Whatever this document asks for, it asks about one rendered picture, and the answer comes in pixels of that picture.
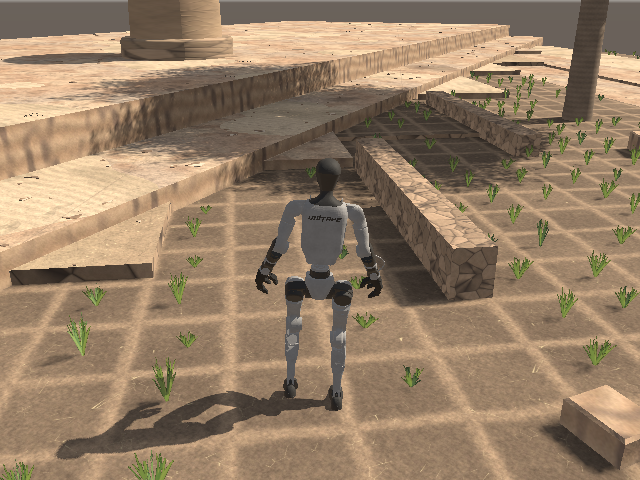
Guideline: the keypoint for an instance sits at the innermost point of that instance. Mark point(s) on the robot left upper arm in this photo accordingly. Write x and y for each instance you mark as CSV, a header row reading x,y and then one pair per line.
x,y
293,208

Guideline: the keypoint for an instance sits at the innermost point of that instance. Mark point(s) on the robot right hand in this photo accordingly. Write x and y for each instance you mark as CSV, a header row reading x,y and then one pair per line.
x,y
372,283

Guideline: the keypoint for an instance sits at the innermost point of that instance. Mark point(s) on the robot left forearm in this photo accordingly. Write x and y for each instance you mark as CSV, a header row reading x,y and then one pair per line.
x,y
270,260

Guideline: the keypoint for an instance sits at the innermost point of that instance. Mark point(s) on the right robot thigh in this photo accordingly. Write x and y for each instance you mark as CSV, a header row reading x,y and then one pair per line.
x,y
341,302

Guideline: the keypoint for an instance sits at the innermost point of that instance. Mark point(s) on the left robot shin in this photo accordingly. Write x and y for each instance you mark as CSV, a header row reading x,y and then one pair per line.
x,y
291,350

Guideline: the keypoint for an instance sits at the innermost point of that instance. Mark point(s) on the robot left hand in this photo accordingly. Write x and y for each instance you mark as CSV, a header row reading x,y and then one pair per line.
x,y
260,278

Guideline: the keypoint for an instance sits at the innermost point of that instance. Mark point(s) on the robot right forearm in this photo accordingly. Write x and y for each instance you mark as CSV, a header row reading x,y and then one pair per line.
x,y
371,265

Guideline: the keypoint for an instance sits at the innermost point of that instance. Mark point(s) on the robot right upper arm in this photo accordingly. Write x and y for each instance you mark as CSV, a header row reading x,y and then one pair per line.
x,y
356,214

